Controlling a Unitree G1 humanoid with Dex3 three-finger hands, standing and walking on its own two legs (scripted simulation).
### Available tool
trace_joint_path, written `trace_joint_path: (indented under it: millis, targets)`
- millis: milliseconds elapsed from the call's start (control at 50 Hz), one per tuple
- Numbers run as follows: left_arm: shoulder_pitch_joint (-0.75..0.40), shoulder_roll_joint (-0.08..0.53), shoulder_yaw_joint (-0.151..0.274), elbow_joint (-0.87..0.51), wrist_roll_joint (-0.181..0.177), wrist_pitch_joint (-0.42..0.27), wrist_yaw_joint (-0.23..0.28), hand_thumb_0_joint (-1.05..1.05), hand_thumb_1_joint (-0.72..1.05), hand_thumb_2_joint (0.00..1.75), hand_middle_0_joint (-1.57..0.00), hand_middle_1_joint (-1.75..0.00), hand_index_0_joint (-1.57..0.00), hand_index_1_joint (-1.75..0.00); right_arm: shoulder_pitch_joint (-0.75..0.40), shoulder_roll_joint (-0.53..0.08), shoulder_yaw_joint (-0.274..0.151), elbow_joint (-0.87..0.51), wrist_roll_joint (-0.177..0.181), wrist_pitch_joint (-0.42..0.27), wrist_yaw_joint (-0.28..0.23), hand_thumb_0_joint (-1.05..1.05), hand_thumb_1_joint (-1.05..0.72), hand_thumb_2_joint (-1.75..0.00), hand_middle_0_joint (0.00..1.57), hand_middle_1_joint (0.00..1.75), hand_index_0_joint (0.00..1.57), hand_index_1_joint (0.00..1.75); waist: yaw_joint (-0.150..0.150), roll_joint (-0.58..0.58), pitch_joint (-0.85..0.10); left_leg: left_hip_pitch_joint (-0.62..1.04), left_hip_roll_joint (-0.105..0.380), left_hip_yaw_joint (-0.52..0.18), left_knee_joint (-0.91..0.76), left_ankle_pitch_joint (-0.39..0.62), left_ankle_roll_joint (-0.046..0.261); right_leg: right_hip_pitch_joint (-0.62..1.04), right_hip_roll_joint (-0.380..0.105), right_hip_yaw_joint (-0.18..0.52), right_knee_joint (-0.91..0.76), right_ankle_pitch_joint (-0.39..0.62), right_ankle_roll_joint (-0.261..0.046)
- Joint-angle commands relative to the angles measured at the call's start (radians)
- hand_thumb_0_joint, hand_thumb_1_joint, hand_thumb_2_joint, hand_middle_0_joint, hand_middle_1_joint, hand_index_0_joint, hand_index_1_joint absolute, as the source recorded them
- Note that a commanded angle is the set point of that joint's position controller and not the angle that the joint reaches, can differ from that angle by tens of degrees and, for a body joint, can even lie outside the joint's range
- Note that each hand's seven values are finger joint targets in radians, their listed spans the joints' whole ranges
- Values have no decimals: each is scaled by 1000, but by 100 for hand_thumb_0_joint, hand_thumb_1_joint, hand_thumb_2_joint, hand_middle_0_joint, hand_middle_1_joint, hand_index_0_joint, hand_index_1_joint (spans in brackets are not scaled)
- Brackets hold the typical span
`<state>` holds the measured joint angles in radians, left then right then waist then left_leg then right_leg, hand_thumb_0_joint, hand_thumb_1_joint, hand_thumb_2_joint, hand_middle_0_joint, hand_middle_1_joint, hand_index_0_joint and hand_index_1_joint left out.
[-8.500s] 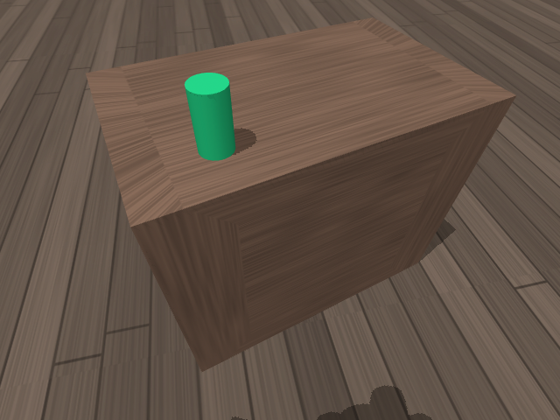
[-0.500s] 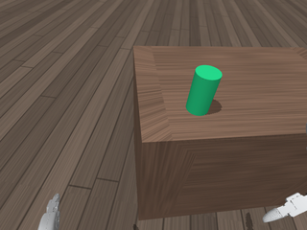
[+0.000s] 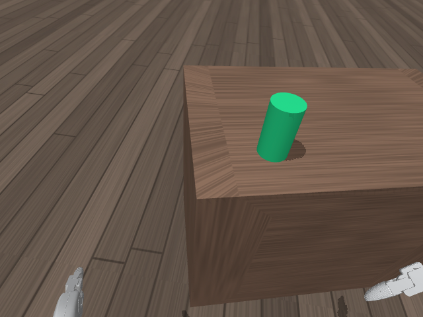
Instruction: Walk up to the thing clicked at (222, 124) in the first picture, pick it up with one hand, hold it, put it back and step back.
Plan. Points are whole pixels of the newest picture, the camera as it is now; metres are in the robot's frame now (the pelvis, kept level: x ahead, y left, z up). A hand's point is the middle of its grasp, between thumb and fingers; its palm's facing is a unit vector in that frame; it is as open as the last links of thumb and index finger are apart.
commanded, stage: go down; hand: right
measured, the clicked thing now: (279, 128) +0.50 -0.17 +0.10
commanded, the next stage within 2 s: none
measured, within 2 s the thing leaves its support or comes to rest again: neither
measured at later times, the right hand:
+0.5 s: hand (411, 160) +0.30 -0.31 +0.21, palm faces +0.23 +0.95 -0.22, open 17.5 cm
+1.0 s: hand (403, 151) +0.34 -0.32 +0.19, palm faces +0.12 +0.99 -0.08, open 17.6 cm
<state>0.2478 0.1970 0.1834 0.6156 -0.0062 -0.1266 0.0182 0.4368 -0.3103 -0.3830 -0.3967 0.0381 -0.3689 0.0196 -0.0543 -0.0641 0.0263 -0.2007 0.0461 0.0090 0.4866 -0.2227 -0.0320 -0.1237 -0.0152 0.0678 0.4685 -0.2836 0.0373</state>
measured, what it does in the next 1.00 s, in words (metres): stands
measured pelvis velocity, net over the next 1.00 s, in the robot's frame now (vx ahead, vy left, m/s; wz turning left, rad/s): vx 0.01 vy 0.00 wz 0.00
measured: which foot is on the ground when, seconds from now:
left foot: down 0.00-1.00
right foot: down 0.00-1.00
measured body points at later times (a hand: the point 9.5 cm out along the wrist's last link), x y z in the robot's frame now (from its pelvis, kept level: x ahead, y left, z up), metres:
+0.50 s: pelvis +0.01 +0.00 +0.00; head -0.01 +0.02 +0.45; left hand +0.16 +0.26 -0.09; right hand +0.28 -0.35 +0.22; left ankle +0.03 +0.14 -0.74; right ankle -0.01 -0.15 -0.74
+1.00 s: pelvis +0.01 +0.00 +0.00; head +0.00 +0.01 +0.45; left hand +0.17 +0.25 -0.08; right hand +0.32 -0.38 +0.20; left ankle +0.03 +0.14 -0.74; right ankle -0.01 -0.15 -0.74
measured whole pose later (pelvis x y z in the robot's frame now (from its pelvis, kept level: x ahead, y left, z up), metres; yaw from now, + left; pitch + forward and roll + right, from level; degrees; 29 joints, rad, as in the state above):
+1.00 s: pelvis +0.01 +0.00 +0.00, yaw +0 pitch +1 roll +0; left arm 0.23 0.25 0.00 0.67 -0.02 -0.22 0.15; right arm -0.39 -0.62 -0.54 0.50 0.24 0.16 0.51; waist -0.01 -0.05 -0.05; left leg -0.30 0.04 0.01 0.51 -0.23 -0.03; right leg -0.24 -0.02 0.07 0.53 -0.31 0.03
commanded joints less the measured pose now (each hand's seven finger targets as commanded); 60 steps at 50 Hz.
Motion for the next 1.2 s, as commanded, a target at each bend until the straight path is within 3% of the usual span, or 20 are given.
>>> trace_joint_path:
  millis: [0,20,40,140,200,280,320,360,400,480,500,600,660,700,760,820,920,980,1080,1180]
  targets:
    - [-121,191,100,-193,10,-57,25,0,-54,3,-5,-4,-4,-4,-183,-219,-163,-109,18,-51,-15,0,57,-2,5,5,5,5,22,96,-104,60,-38,58,-71,79,5,-65,39,-69,-71,123,-41]
    - [-115,196,100,-196,10,-54,29,0,-54,4,-4,-4,-4,-4,-207,-255,-201,-87,24,-43,-15,0,58,-2,4,5,5,5,18,69,-107,62,-36,54,-76,81,6,-66,42,-71,-75,122,-40]
    - [-126,157,76,-136,6,-50,31,0,-54,4,-5,-4,-4,-4,-256,-217,-163,-83,40,-38,-4,0,57,-2,5,5,5,5,24,44,-47,37,-36,55,-79,60,9,-80,41,-69,-83,97,-38]
    - [-181,79,-20,-37,-9,-46,43,0,-54,3,-5,-4,-4,-4,-444,-290,-149,21,75,44,80,0,58,-2,5,5,5,5,42,-36,-1,-15,-33,44,-108,-28,10,-127,43,-63,-103,-6,-42]
    - [-243,63,-85,-76,-12,-57,66,0,-54,3,-5,-4,-4,-4,-577,-328,-135,103,100,107,150,0,56,-2,5,5,5,5,50,-26,-83,20,-28,31,-108,12,7,-99,40,-56,-93,31,-41]
    - [-147,177,-47,-147,-9,-73,113,0,-54,4,-5,-4,-4,-4,-713,-525,-280,248,146,188,219,0,53,-1,6,4,6,4,50,21,-245,95,-26,47,-84,161,3,-26,44,-57,-66,162,-41]
    - [-93,192,-34,-137,-7,-79,121,0,-54,4,-4,-4,-4,-4,-767,-537,-313,324,185,214,251,0,51,-2,6,4,6,4,45,-4,-253,92,-25,51,-75,186,4,-18,46,-57,-61,188,-38]
    - [-53,206,-9,-91,-11,-84,123,0,-55,4,-4,-4,-4,-4,-749,-486,-290,407,221,242,291,0,51,-1,6,4,6,4,54,5,-195,45,-27,55,-78,155,7,-39,42,-54,-68,158,-40]
    - [-62,143,-77,-70,-16,-94,114,0,-56,5,-4,-4,-4,-5,-819,-467,-244,410,234,261,337,0,55,-1,6,4,6,4,39,-16,-181,28,-31,58,-77,143,13,-60,38,-53,-72,155,-40]
    - [-191,135,-125,-21,-22,-107,114,0,-56,5,-4,-4,-4,-5,-828,-470,-189,576,224,327,393,0,61,-2,4,5,5,5,24,1,-133,-17,-42,55,-64,133,23,-110,20,-42,-69,171,-39]
    - [-234,129,-135,-30,-17,-112,112,0,-56,5,-4,-4,-4,-5,-902,-473,-176,492,224,322,401,0,61,-3,4,5,4,5,21,-22,-174,-7,-41,54,-56,145,26,-102,19,-39,-66,189,-35]
    - [-178,257,-58,-111,-1,-132,140,0,-55,5,-5,-5,-4,-5,-959,-632,-307,443,219,309,387,0,56,-3,4,5,5,5,2,24,-362,93,-45,55,-24,215,22,-27,24,-43,-18,287,-33]
    - [-114,264,-34,-119,-3,-120,149,0,-55,5,-5,-5,-4,-5,-1023,-630,-311,431,231,309,377,0,54,-2,5,4,5,4,21,-1,-385,91,-44,51,-15,265,22,-4,27,-46,-1,351,-29]
    - [-105,204,-89,-158,-12,-124,155,0,-56,6,-4,-5,-4,-5,-1079,-620,-299,453,237,325,377,0,53,-2,6,4,6,4,25,-10,-360,73,-53,58,-11,280,27,1,17,-45,1,413,-25]
    - [-8,118,-155,-30,-20,-102,153,0,-57,6,-4,-4,-3,-5,-998,-571,-236,634,231,393,415,0,55,-1,6,4,6,4,39,-57,-193,0,-47,49,-32,240,26,-71,21,-56,-13,355,-29]
    - [-80,146,-159,-28,-17,-115,144,0,-56,5,-4,-4,-3,-5,-1064,-561,-172,675,222,456,463,0,59,-2,5,5,5,5,64,-130,-149,-47,-44,41,-47,154,30,-117,20,-56,-41,222,-29]
    - [-77,191,-135,-76,-11,-156,143,0,-56,5,-5,-5,-4,-5,-1315,-695,-247,607,240,453,492,0,59,-4,4,5,5,5,88,-74,-277,-28,-43,46,-27,197,26,-69,23,-46,-10,224,-39]
    - [-55,238,-114,-115,-11,-170,166,0,-56,5,-5,-5,-4,-6,-1294,-758,-302,738,246,446,486,0,57,-4,4,5,5,5,75,22,-340,3,-44,46,-17,223,15,-56,28,-45,20,242,-47]
    - [-109,183,-157,-48,-9,-168,171,0,-55,5,-5,-5,-4,-5,-1348,-754,-270,888,236,454,493,0,57,-3,5,4,5,4,42,-26,-304,-34,-32,31,-13,128,25,-152,32,-49,15,148,-45]
    - [-184,198,-185,-142,-13,-168,180,0,-55,5,-5,-5,-5,-5,-1401,-780,-221,961,202,470,520,0,59,-3,5,5,5,5,43,-35,-374,-10,-39,38,6,161,36,-155,21,-44,22,207,-36]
